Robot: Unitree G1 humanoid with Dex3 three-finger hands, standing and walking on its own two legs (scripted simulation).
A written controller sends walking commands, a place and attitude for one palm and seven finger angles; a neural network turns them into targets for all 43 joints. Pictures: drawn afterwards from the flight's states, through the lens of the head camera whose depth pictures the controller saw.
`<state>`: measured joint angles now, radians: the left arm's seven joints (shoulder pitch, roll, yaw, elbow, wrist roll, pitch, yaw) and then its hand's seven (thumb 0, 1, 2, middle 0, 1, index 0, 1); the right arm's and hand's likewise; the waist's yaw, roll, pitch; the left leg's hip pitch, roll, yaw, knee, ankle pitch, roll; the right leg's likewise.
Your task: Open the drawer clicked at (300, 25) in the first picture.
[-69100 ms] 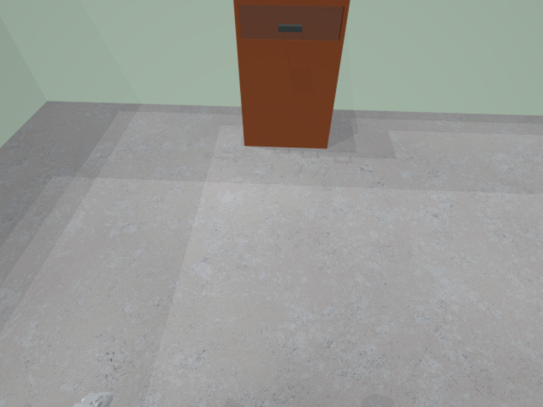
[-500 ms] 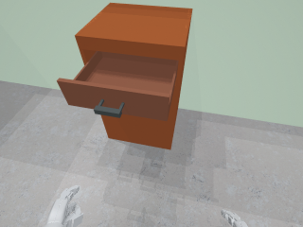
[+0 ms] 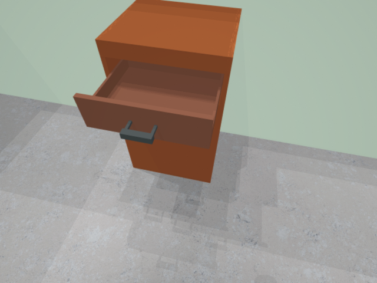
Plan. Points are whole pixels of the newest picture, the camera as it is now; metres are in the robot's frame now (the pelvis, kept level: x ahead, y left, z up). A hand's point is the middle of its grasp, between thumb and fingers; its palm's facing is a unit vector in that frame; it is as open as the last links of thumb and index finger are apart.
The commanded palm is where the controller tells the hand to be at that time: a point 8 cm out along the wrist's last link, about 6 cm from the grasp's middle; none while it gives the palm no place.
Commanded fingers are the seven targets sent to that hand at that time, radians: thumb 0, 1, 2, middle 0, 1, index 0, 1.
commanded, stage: let the arm hang, fingers relaxed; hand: left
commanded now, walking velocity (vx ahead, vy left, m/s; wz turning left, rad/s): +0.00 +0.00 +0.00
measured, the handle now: (139, 131) +0.56 +0.19 -0.07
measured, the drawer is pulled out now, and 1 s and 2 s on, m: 0.24 0.24 0.24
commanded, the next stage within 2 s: look to check the result in 0.42 s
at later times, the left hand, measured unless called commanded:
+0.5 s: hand out of the picture -0.03 +0.14 -0.18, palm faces +0.05 -0.99 -0.14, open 7.4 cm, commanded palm none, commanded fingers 0.00 0.90 0.90 -0.20 -0.30 -0.20 -0.30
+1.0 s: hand out of the picture -0.02 +0.13 -0.18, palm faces +0.05 -0.99 -0.15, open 7.4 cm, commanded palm none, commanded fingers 0.00 0.90 0.90 -0.20 -0.30 -0.20 -0.30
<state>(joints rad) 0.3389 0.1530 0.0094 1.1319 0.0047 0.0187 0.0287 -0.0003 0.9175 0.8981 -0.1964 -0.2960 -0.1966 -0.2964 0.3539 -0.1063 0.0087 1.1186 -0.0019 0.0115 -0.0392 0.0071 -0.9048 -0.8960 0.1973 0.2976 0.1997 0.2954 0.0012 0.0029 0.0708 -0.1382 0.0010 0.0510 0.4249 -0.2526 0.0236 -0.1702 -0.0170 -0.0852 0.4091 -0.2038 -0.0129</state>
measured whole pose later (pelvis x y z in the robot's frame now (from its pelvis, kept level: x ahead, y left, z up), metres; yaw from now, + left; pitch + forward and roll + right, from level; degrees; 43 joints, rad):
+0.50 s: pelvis +0.00 -0.01 +0.00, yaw -1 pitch -2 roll +0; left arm 0.33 0.10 0.01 1.13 0.01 0.00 0.04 0.00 0.91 0.90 -0.20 -0.30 -0.20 -0.30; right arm 0.36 -0.08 -0.01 1.12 0.00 0.00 -0.05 0.00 -0.91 -0.90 0.20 0.30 0.20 0.30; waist 0.00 -0.01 0.05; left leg -0.15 0.01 0.06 0.43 -0.25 0.01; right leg -0.19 -0.01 -0.08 0.43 -0.21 -0.02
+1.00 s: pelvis +0.00 -0.02 +0.00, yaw +0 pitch -2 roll +0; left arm 0.31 0.10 0.01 1.13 0.01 0.00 0.04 0.00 0.91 0.90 -0.20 -0.30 -0.20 -0.30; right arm 0.33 -0.08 -0.01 1.13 0.00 0.00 -0.05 0.00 -0.91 -0.90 0.20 0.30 0.20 0.30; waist 0.00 0.00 0.06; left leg -0.14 0.03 0.04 0.42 -0.24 -0.01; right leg -0.18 0.01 -0.09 0.42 -0.21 -0.04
